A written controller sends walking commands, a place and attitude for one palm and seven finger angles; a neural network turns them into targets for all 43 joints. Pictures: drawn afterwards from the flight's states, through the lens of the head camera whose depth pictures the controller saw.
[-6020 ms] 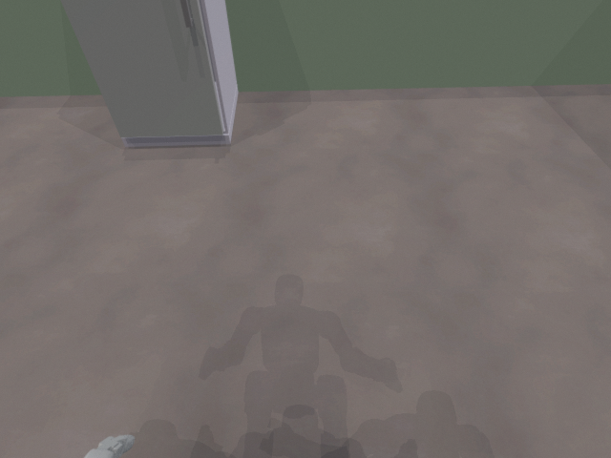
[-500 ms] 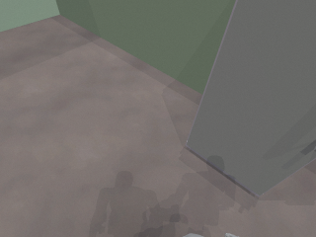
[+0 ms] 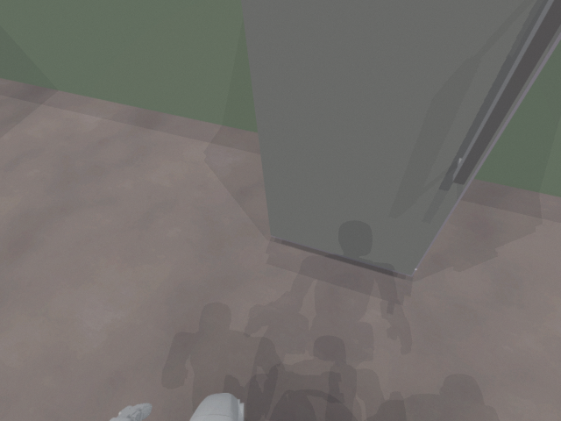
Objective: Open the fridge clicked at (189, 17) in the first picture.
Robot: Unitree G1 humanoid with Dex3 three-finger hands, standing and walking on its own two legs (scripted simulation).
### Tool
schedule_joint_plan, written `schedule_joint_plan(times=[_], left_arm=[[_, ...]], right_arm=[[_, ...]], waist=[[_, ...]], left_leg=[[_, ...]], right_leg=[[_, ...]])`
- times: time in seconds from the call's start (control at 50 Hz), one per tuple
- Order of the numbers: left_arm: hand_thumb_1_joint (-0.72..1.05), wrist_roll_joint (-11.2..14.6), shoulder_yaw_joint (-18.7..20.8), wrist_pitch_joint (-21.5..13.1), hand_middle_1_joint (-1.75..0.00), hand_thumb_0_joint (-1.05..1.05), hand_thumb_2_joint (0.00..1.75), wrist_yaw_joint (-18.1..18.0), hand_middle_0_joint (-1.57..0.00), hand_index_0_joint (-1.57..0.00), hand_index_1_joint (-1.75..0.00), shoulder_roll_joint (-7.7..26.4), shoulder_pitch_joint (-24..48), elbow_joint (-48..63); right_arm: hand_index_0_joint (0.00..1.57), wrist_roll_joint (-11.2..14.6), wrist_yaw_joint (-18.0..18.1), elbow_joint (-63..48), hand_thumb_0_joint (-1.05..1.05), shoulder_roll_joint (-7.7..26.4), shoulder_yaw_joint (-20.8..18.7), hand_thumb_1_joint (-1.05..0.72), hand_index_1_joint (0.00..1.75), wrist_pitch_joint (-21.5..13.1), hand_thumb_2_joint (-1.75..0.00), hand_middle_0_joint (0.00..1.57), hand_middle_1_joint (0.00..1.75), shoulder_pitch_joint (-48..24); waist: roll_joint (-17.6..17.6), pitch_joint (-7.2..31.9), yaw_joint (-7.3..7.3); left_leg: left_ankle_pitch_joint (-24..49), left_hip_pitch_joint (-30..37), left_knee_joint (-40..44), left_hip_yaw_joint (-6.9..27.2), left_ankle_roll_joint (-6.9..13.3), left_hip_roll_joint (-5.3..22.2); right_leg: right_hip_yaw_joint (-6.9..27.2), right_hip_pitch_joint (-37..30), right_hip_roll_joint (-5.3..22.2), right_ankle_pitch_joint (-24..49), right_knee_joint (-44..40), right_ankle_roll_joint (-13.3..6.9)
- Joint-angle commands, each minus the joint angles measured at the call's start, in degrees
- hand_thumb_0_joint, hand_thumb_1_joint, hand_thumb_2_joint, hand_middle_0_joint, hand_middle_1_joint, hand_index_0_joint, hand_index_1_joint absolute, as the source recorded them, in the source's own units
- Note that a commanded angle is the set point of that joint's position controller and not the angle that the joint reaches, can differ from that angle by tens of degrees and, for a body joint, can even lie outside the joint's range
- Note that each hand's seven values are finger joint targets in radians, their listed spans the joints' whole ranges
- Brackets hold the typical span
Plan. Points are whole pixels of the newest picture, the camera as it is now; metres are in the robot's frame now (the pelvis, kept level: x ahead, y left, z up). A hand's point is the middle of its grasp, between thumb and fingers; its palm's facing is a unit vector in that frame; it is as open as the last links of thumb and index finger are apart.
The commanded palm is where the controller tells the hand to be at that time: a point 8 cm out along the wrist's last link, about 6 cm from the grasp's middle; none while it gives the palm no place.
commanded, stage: turn to face it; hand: right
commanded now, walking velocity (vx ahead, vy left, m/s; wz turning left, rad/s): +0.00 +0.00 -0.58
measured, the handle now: (504, 91) +0.63 -0.36 +0.10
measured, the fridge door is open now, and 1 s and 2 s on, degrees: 0 0 0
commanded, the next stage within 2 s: take the last steps up to it in 0.44 s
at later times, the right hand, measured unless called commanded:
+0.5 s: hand out of the picture +0.01 -0.15 -0.15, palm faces +0.26 +0.92 -0.28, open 7.4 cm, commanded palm none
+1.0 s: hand out of the picture -0.04 -0.20 -0.18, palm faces +0.38 +0.91 -0.19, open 7.4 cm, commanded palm none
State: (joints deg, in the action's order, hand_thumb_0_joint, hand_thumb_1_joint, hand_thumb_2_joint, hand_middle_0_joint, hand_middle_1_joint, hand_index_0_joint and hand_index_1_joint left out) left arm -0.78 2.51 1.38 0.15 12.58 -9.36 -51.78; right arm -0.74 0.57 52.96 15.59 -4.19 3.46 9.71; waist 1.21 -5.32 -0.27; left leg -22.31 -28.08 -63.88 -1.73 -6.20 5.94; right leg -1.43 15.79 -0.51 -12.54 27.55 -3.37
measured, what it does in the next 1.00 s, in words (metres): steps on the spot, turning right: left foot, then right foot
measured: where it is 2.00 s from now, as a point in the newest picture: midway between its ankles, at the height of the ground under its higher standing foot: (313, 402)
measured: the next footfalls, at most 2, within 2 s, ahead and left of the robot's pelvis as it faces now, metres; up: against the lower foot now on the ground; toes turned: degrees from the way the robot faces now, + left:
left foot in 0.26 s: +0.05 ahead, +0.16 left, +0.00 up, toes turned -7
right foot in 0.70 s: -0.07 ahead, -0.07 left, +0.00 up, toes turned -23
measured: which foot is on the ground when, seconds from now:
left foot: up 0.00-0.24, down 0.26-0.70, up 0.72-1.00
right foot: down 0.00-0.26, up 0.28-0.68, down 0.70-1.00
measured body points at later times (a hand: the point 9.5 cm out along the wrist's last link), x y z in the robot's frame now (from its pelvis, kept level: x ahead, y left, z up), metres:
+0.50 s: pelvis -0.02 +0.06 +0.00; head +0.01 +0.09 +0.45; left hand +0.10 +0.31 -0.16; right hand +0.00 -0.19 -0.13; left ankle +0.01 +0.16 -0.74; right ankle -0.08 -0.08 -0.66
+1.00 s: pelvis +0.01 -0.01 +0.00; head +0.01 -0.03 +0.45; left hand +0.07 +0.21 -0.15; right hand -0.06 -0.25 -0.16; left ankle +0.10 +0.11 -0.67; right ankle -0.11 -0.06 -0.74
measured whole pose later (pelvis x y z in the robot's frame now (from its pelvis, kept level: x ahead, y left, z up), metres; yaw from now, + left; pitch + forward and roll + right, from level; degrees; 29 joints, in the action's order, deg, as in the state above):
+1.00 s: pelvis +0.01 -0.01 +0.00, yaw -20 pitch -1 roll +0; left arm -0.5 0.7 -2.2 -1.3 7.9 -20.7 -60.9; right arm -1.3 -1.0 59.9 13.1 -2.5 1.5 14.9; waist 2.4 -2.0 -0.7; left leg -14.5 -30.7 -58.0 -3.1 -2.8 6.3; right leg -2.7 -2.3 -2.1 -16.9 15.9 -3.1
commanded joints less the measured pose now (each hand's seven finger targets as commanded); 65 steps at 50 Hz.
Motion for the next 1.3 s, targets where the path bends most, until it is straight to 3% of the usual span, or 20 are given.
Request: schedule_joint_plan(times=[0.0,0.14,0.2,0.24,0.26,0.32,0.38,0.52,0.62,0.64,0.68,0.7,0.82,1.06,1.14,1.16,1.18,1.2,1.24,1.28], left_arm=[[0.9,-0.4,3.7,-0.86,-0.3,0.0,0.9,-0.54,-0.2,-0.2,-0.3,12.35,-4.36,2.53],[0.9,-0.73,4.22,0.23,-0.3,0.0,0.9,-0.26,-0.2,-0.2,-0.3,12.42,-1.9,3.14],[0.9,-0.16,4.19,0.38,-0.3,0.0,0.9,0.01,-0.2,-0.2,-0.3,10.65,-0.18,3.85],[0.9,0.39,3.43,0.41,-0.3,0.0,0.9,0.36,-0.2,-0.2,-0.3,4.73,-0.77,5.73],[0.9,-0.15,4.27,0.97,-0.3,0.0,0.9,0.29,-0.2,-0.2,-0.3,7.86,-0.29,5.41],[0.9,-0.7,4.24,2.53,-0.3,0.0,0.9,1.09,-0.2,-0.2,-0.3,6.83,-2.49,1.8],[0.9,-0.53,3.64,2.41,-0.3,0.0,0.9,1.35,-0.2,-0.2,-0.3,5.46,-3.46,0.89],[0.9,0.23,1.98,1.68,-0.3,0.0,0.9,0.77,-0.2,-0.2,-0.3,4.1,3.4,1.47],[0.9,0.08,0.93,-0.26,-0.3,0.0,0.9,0.55,-0.2,-0.2,-0.3,3.94,-2.54,-1.01],[0.9,0.12,1.01,-0.97,-0.3,0.0,0.9,0.5,-0.2,-0.2,-0.3,4.9,-5.57,-2.26],[0.9,-0.77,3.05,-1.59,-0.3,0.0,0.9,0.0,-0.2,-0.2,-0.3,14.2,-11.26,-3.29],[0.9,-0.86,2.91,-1.17,-0.3,0.0,0.9,-0.23,-0.2,-0.2,-0.3,14.48,-12.7,-3.88],[0.9,-0.05,0.33,-3.63,-0.3,0.0,0.9,-1.48,-0.2,-0.2,-0.3,6.52,-8.8,-4.62],[0.9,-0.68,0.75,-4.94,-0.3,0.0,0.9,-2.17,-0.2,-0.2,-0.3,4.64,-18.38,-10.49],[0.9,-0.37,0.8,-4.87,-0.3,0.0,0.9,-2.1,-0.2,-0.2,-0.3,5.58,-16.77,-11.32],[0.9,0.06,0.78,-5.07,-0.3,0.0,0.9,-1.73,-0.2,-0.2,-0.3,4.56,-17.14,-11.28],[0.9,0.71,0.37,-5.41,-0.3,0.0,0.9,-1.12,-0.2,-0.2,-0.3,1.77,-18.84,-10.24],[0.9,0.87,0.55,-5.15,-0.3,0.0,0.9,-1.21,-0.2,-0.2,-0.3,1.3,-18.93,-8.9],[0.9,0.64,1.0,-4.58,-0.3,0.0,0.9,-0.68,-0.2,-0.2,-0.3,1.11,-12.74,-8.71],[0.9,-0.2,0.84,-3.62,-0.3,0.0,0.9,-0.31,-0.2,-0.2,-0.3,-0.99,-11.78,-8.72]], right_arm=[[0.2,0.21,0.65,-6.01,0.0,3.63,-0.87,-0.9,0.3,-1.66,-0.9,0.2,0.3,-3.3],[0.2,0.76,1.15,-6.66,0.0,2.63,-0.32,-0.9,0.3,-1.9,-0.9,0.2,0.3,-1.99],[0.2,0.7,1.51,-5.63,0.0,3.95,-0.73,-0.9,0.3,-2.96,-0.9,0.2,0.3,3.77],[0.2,-0.89,1.95,-6.37,0.0,12.17,-2.12,-0.9,0.3,-3.66,-0.9,0.2,0.3,4.51],[0.2,-0.42,1.98,-7.27,0.0,11.7,-1.78,-0.9,0.3,-3.33,-0.9,0.2,0.3,3.14],[0.2,-0.25,1.77,-8.35,0.0,6.2,-0.49,-0.9,0.3,-3.45,-0.9,0.2,0.3,-4.54],[0.2,-0.46,1.65,-7.19,0.0,5.14,-0.17,-0.9,0.3,-4.0,-0.9,0.2,0.3,-1.96],[0.2,-1.17,1.43,-2.54,0.0,8.28,-0.86,-0.9,0.3,-3.96,-0.9,0.2,0.3,7.34],[0.2,-0.84,0.79,-0.28,0.0,8.88,-1.39,-0.9,0.3,-4.07,-0.9,0.2,0.3,6.45],[0.2,-0.36,0.56,-0.19,0.0,7.95,-1.11,-0.9,0.3,-3.88,-0.9,0.2,0.3,5.24],[0.2,-0.07,-0.23,-2.79,0.0,0.69,0.51,-0.9,0.3,-3.48,-0.9,0.2,0.3,3.39],[0.2,-0.7,-0.17,-3.8,0.0,1.98,0.74,-0.9,0.3,-3.48,-0.9,0.2,0.3,-1.42],[0.2,-0.81,-1.64,2.54,0.0,1.2,0.93,-0.9,0.3,-3.8,-0.9,0.2,0.3,3.56],[0.2,-0.14,-1.72,-0.87,0.0,-1.71,1.32,-0.9,0.3,-4.77,-0.9,0.2,0.3,-7.2],[0.2,-0.25,-1.49,2.98,0.0,-0.9,0.42,-0.9,0.3,-5.85,-0.9,0.2,0.3,5.03],[0.2,-0.58,-1.12,5.23,0.0,1.98,-0.38,-0.9,0.3,-6.6,-0.9,0.2,0.3,12.6],[0.2,-1.15,-0.3,7.44,0.0,7.43,-1.87,-0.9,0.3,-7.4,-0.9,0.2,0.3,20.86],[0.2,-0.01,-0.08,8.19,0.0,10.6,-2.34,-0.9,0.3,-7.14,-0.9,0.2,0.3,23.15],[0.2,0.26,0.14,5.85,0.0,6.47,-1.59,-0.9,0.3,-6.8,-0.9,0.2,0.3,12.44],[0.2,0.05,0.6,4.29,0.0,1.66,-0.12,-0.9,0.3,-7.03,-0.9,0.2,0.3,5.87]], waist=[[-8.1,9.29,2.76],[-11.79,8.43,1.71],[-6.93,10.07,-1.38],[18.31,8.47,-2.18],[12.33,7.71,-1.91],[7.69,1.9,2.2],[9.4,2.83,1.7],[10.41,5.45,-2.84],[9.85,9.1,-0.52],[6.71,9.26,1.28],[-21.18,6.96,4.55],[-17.28,2.31,5.98],[-9.14,-2.64,0.91],[-7.58,-4.32,3.38],[-5.26,1.19,-2.7],[-1.18,5.33,-5.77],[11.19,13.22,-8.38],[15.01,15.82,-6.86],[6.28,5.93,-4.84],[0.67,0.27,-0.88]], left_leg=[[-1.29,-3.54,5.24,1.98,-0.69,-0.52],[-2.12,8.71,21.61,1.29,1.13,-3.95],[10.33,22.89,40.43,1.19,2.03,-3.51],[14.39,27.7,49.4,23.57,11.63,20.44],[16.12,19.0,49.29,21.54,15.14,23.03],[11.43,11.24,48.24,9.15,12.17,12.33],[16.85,14.98,46.78,3.61,11.3,10.07],[31.88,22.82,43.14,4.71,14.56,12.77],[13.85,19.86,41.89,3.98,11.41,11.91],[7.05,14.8,38.65,1.08,9.03,9.68],[-11.77,-8.79,15.46,-8.31,3.13,-1.76],[-11.76,-10.99,8.9,-3.25,4.26,-0.78],[5.52,-8.67,1.79,-1.14,3.74,0.32],[6.49,-6.91,22.01,-2.83,5.19,0.01],[11.12,14.98,32.05,-6.38,7.66,-5.11],[13.65,27.96,34.7,-2.76,8.96,-2.9],[15.26,41.1,38.78,16.26,14.22,11.84],[15.69,40.12,46.66,31.0,18.79,21.34],[-2.52,25.99,51.98,27.21,18.69,18.19],[3.05,14.17,52.88,15.23,15.63,14.43]], right_leg=[[17.18,-12.83,14.38,27.11,-6.82,-6.64],[22.09,-4.31,12.3,22.22,-5.5,-6.45],[20.77,3.68,8.12,15.22,0.16,-2.38],[4.44,19.53,-4.99,-19.25,21.87,5.66],[6.48,16.11,-2.09,-20.89,32.47,5.31],[5.22,14.78,0.54,-10.41,43.76,5.93],[2.99,14.53,1.15,-7.52,40.95,7.05],[-0.57,8.77,1.1,-14.92,20.65,7.27],[-3.84,-4.6,0.4,-8.71,1.79,5.46],[-3.28,-11.73,0.82,-4.77,-6.07,4.82],[23.14,-22.77,21.48,-7.59,-14.92,-3.63],[24.68,-17.05,23.94,-9.23,-16.95,-7.73],[10.76,-12.48,13.34,3.16,-18.05,-5.46],[8.1,-18.15,16.11,21.43,-14.2,-6.84],[3.44,-12.01,12.49,32.92,-0.94,-3.99],[1.84,-4.8,9.77,28.3,9.96,-1.88],[-2.53,7.38,2.53,6.23,27.35,0.88],[0.19,12.94,-1.09,-20.04,42.02,1.21],[2.88,16.19,4.35,-13.43,48.31,0.46],[3.28,13.72,7.5,-7.3,44.03,1.39]])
